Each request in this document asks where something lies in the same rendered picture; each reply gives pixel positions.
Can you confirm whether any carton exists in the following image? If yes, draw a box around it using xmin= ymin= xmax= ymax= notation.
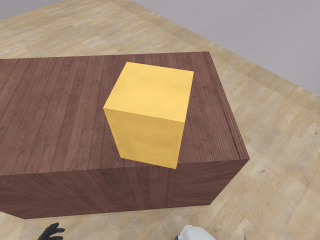
xmin=103 ymin=62 xmax=194 ymax=169

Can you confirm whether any robot right shin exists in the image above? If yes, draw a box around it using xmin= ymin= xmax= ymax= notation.
xmin=182 ymin=225 xmax=193 ymax=232

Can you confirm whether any robot left hand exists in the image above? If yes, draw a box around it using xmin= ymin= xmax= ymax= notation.
xmin=38 ymin=222 xmax=65 ymax=240

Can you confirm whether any pedestal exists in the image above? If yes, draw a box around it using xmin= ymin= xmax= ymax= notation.
xmin=0 ymin=51 xmax=250 ymax=220

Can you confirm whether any robot right thigh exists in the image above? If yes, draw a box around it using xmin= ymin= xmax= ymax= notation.
xmin=178 ymin=227 xmax=216 ymax=240

